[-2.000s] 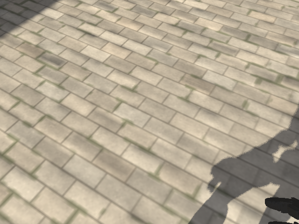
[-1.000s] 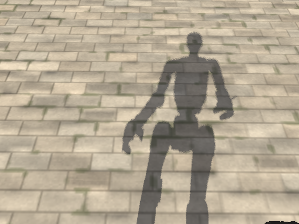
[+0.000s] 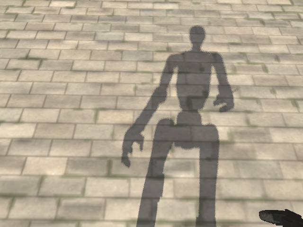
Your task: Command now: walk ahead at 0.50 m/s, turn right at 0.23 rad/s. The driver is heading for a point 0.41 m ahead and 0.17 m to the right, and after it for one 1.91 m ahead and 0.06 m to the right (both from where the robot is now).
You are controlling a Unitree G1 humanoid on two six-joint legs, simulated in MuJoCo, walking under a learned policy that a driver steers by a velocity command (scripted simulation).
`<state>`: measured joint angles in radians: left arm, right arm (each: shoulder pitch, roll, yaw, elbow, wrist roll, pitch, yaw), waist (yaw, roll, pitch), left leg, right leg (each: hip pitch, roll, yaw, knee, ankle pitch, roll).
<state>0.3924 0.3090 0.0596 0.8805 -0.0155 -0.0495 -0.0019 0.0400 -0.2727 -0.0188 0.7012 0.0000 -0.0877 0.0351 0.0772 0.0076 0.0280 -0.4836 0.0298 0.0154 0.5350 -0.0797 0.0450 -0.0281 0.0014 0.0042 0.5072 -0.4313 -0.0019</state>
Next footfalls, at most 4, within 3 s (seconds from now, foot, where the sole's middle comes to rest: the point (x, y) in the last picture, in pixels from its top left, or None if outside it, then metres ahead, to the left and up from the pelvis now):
0.52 right None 0.40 -0.16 -0.76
1.04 left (160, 209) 0.53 0.02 -0.76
1.50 right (214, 215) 0.53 -0.21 -0.76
1.86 left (154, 223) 0.47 0.04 -0.76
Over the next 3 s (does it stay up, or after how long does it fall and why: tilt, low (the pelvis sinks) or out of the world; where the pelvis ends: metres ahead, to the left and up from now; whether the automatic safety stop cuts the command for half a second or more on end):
stays up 0.46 -0.07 0.02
